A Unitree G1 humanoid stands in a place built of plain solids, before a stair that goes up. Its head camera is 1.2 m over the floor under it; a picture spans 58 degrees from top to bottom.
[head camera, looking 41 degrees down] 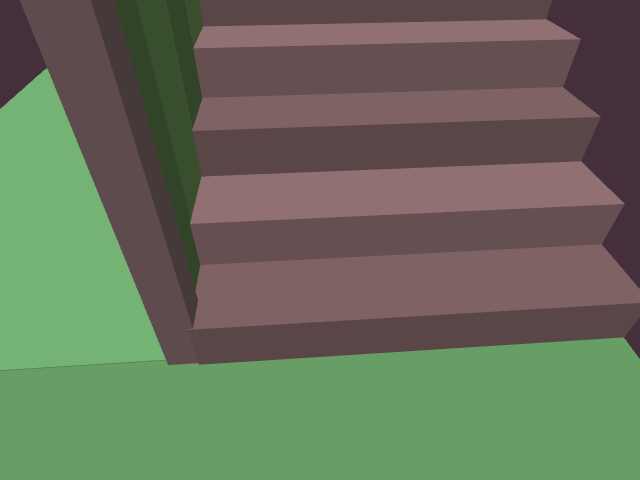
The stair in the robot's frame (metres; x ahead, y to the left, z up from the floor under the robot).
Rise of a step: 0.18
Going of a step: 0.27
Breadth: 1.41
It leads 4 degrees to the left of straight ahead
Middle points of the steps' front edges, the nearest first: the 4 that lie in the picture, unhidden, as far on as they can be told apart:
0.83 -0.32 0.18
1.10 -0.30 0.36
1.37 -0.28 0.54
1.64 -0.26 0.71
